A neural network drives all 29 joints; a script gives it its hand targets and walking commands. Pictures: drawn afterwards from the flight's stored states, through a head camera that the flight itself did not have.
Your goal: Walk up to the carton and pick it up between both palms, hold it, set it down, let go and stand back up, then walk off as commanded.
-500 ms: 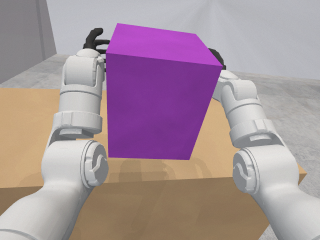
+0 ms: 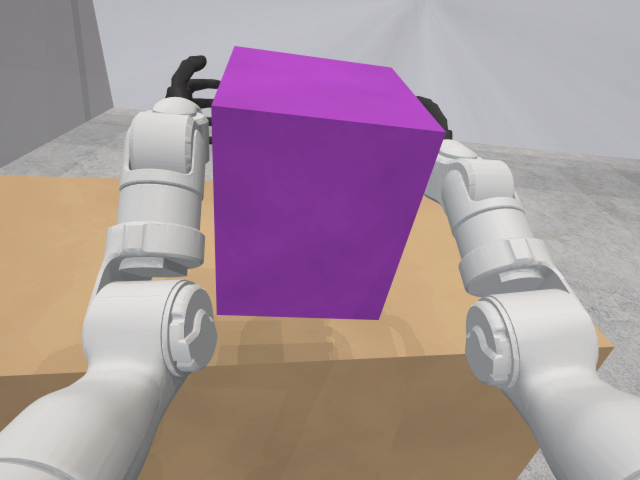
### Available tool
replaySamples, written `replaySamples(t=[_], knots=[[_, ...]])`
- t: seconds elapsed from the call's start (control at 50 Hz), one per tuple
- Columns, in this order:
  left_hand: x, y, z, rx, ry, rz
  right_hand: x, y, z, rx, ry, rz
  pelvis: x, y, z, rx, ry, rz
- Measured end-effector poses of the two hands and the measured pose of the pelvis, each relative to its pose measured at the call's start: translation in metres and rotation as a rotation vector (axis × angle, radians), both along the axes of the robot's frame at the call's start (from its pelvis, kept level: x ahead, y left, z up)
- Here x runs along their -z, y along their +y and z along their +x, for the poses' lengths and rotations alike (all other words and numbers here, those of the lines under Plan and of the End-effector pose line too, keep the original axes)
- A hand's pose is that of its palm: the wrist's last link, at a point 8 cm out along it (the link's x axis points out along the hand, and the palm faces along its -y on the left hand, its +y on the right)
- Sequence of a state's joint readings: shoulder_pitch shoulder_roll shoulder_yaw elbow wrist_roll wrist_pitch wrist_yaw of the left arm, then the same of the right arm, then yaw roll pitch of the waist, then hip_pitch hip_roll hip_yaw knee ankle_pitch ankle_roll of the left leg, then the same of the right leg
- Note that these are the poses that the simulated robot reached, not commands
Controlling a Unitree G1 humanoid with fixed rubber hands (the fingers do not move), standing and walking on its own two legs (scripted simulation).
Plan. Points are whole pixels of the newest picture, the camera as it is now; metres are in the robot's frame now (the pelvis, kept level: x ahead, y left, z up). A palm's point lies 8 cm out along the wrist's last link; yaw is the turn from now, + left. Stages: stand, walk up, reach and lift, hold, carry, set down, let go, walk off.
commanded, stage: hold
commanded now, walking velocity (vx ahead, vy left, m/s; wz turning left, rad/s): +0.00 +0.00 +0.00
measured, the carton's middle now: (308, 185) +0.38 +0.00 +0.26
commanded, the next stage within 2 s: none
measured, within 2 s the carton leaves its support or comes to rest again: neither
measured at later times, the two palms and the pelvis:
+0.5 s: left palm (182, 120) +0.37 +0.15 +0.34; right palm (433, 157) +0.36 -0.14 +0.31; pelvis +0.00 +0.00 +0.00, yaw +0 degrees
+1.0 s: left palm (182, 120) +0.37 +0.15 +0.34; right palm (433, 157) +0.36 -0.14 +0.31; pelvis +0.00 +0.00 +0.00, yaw +0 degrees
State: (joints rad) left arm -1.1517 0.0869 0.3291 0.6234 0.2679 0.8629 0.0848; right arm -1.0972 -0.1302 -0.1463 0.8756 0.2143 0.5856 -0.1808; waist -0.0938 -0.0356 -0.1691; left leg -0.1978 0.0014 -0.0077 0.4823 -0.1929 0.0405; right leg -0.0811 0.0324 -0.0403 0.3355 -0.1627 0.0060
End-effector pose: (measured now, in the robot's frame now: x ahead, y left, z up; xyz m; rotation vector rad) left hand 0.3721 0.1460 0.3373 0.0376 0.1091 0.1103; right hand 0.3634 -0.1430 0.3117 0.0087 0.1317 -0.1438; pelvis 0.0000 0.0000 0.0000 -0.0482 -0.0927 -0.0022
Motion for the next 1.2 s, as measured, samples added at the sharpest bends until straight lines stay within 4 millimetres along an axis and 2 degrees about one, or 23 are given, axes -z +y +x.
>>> replaySamples(t=[1.2], knots=[[-0.0003,0.0002,-0.0010,0.000,-0.001,0.000,-0.0005,0.0002,-0.0009,0.000,-0.001,0.000,0.0000,0.0000,-0.0006,0.000,-0.001,0.000]])
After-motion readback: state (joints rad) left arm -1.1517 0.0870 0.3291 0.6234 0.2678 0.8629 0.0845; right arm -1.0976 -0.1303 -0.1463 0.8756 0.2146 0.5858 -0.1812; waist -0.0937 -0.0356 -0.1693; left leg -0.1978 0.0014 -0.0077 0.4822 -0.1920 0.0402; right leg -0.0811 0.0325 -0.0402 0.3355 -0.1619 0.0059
